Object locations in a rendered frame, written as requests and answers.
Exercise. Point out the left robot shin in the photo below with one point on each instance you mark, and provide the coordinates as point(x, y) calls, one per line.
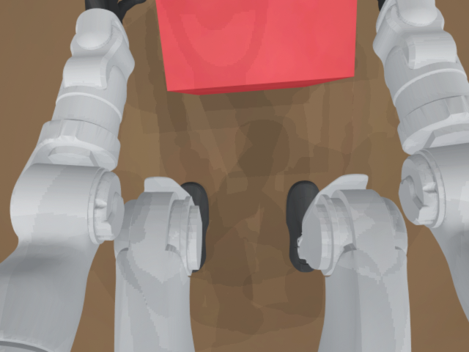
point(151, 184)

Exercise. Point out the robot right forearm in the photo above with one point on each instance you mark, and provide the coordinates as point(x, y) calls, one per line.
point(426, 79)

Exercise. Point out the left robot upper arm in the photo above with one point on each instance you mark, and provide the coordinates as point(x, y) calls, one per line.
point(61, 213)

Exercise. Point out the robot left hand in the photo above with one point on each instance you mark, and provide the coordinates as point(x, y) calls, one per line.
point(119, 9)

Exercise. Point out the carton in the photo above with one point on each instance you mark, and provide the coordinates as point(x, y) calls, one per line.
point(223, 46)

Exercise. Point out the right robot thigh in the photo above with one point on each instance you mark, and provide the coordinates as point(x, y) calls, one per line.
point(367, 305)

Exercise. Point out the robot left forearm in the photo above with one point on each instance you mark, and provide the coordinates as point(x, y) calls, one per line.
point(90, 104)

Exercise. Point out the right robot upper arm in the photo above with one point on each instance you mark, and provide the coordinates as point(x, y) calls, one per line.
point(434, 191)

